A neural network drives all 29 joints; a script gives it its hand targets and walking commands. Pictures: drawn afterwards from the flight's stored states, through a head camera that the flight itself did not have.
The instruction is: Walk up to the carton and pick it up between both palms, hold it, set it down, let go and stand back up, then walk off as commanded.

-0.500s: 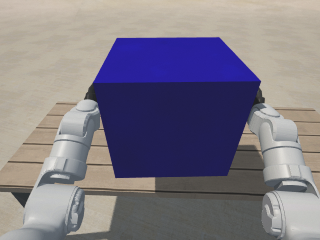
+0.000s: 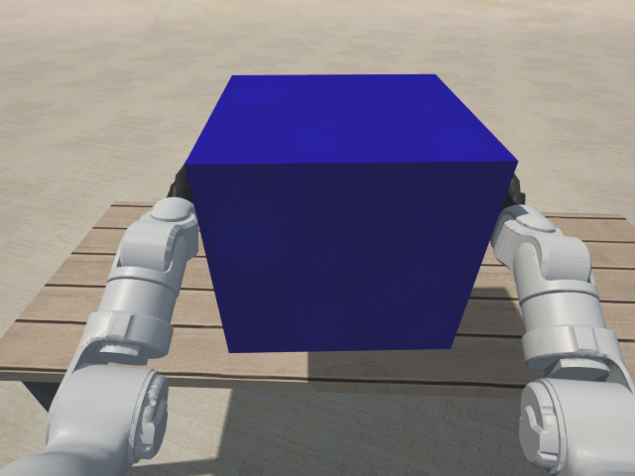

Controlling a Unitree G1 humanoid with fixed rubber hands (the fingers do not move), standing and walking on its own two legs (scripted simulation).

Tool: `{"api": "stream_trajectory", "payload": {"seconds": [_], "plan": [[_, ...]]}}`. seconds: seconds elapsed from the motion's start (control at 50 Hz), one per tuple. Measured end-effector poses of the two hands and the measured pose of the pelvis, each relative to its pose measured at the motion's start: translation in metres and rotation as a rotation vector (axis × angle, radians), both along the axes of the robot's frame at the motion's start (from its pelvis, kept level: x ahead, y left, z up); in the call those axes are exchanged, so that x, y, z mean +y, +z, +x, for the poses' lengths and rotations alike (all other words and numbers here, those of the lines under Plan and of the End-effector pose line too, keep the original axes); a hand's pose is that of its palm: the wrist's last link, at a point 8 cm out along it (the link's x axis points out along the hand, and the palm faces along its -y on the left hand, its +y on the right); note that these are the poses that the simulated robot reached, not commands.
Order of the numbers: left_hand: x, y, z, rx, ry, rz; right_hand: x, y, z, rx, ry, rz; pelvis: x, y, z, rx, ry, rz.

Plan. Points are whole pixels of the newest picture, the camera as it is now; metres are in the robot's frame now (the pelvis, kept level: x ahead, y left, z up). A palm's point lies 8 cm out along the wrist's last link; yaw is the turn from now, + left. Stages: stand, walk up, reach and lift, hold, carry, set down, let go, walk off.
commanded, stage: hold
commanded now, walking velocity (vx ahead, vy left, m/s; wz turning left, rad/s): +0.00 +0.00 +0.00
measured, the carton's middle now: (337, 206) +0.46 +0.01 +0.18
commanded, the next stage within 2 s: set down in 0.54 s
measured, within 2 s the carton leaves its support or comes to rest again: neither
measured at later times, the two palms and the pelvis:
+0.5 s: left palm (182, 210) +0.38 +0.20 +0.21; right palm (502, 215) +0.39 -0.19 +0.22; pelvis +0.00 +0.00 +0.00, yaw +0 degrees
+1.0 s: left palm (188, 220) +0.39 +0.20 +0.19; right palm (489, 223) +0.42 -0.19 +0.19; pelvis +0.00 +0.00 +0.00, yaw +0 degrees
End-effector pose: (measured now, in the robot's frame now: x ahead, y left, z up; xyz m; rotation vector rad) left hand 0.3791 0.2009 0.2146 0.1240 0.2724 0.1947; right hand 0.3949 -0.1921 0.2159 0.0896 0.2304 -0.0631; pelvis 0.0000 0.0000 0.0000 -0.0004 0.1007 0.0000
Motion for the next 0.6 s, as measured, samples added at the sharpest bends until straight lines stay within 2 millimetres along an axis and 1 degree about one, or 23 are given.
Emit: {"api": "stream_trajectory", "payload": {"seconds": [0.6], "plan": [[0.0002, 0.0000, -0.0005, 0.000, 0.000, 0.003, 0.0001, -0.0006, 0.0000, 0.001, 0.000, 0.000, 0.0000, 0.0001, -0.0002, -0.004, 0.000, 0.000]]}}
